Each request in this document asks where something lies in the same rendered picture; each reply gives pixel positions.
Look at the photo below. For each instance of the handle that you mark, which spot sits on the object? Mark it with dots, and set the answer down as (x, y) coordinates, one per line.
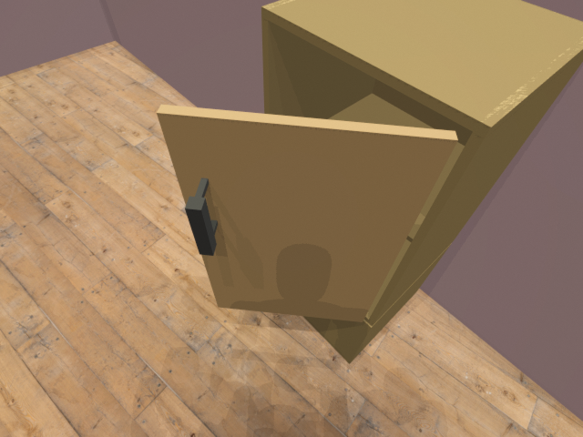
(202, 227)

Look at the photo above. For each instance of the cupboard door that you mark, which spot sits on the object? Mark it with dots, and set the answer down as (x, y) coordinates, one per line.
(311, 212)

